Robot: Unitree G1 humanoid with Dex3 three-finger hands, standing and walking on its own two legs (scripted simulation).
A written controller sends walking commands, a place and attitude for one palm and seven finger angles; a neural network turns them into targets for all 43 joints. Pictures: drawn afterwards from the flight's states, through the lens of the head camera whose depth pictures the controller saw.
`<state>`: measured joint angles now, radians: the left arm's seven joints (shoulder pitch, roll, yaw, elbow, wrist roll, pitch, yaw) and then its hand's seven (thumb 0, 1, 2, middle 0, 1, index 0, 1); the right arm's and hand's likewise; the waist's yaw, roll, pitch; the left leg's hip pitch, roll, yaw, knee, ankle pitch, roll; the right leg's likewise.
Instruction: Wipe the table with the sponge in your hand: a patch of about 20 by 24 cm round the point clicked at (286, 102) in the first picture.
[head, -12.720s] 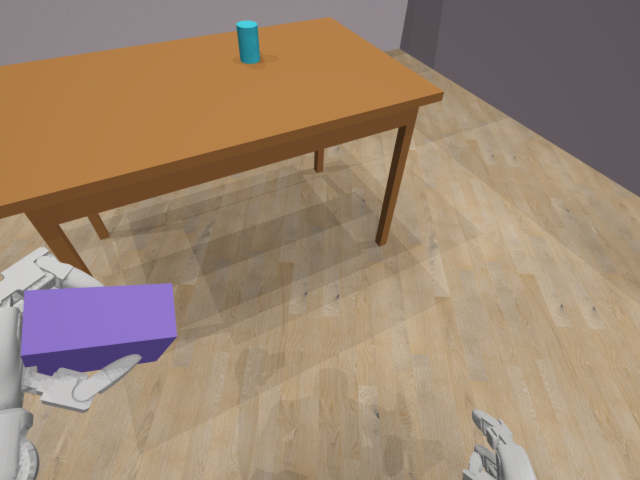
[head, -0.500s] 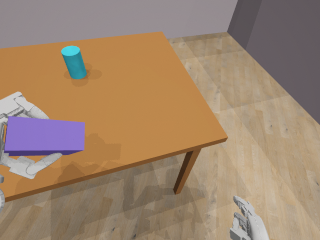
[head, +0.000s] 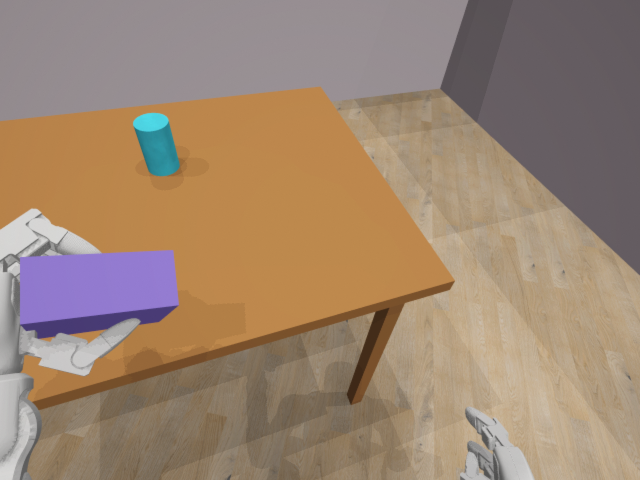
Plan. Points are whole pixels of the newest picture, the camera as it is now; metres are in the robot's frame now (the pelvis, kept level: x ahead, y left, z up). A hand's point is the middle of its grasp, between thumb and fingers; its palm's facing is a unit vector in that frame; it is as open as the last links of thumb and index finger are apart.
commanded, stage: look again from close up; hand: left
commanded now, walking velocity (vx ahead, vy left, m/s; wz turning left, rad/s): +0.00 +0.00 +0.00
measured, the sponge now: (123, 293) +0.24 +0.23 +0.15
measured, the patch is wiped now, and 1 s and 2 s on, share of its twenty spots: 0.00 0.00 0.00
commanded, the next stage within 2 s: come to a stop and stand still in 0.26 s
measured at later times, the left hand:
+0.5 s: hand (60, 287) +0.23 +0.28 +0.16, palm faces +0.40 -0.84 -0.37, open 9.4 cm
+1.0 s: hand (61, 341) +0.19 +0.26 +0.15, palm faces +0.42 -0.82 -0.39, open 9.4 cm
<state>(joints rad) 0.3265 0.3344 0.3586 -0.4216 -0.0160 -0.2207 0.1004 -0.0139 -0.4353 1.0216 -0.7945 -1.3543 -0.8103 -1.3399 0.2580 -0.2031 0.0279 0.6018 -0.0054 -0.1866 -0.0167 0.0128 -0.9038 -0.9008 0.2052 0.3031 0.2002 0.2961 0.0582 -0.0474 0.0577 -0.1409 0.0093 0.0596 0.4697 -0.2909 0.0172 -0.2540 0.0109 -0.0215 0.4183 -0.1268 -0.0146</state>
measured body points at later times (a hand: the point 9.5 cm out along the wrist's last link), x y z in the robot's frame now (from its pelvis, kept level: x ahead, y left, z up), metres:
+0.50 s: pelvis +0.02 +0.02 +0.00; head +0.03 +0.05 +0.45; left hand +0.20 +0.32 +0.18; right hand +0.20 -0.19 -0.06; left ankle -0.02 +0.10 -0.74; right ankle +0.06 -0.11 -0.74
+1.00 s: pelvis -0.02 +0.00 +0.00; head -0.02 +0.01 +0.45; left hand +0.16 +0.30 +0.17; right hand +0.14 -0.22 -0.08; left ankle -0.02 +0.10 -0.74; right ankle +0.06 -0.11 -0.74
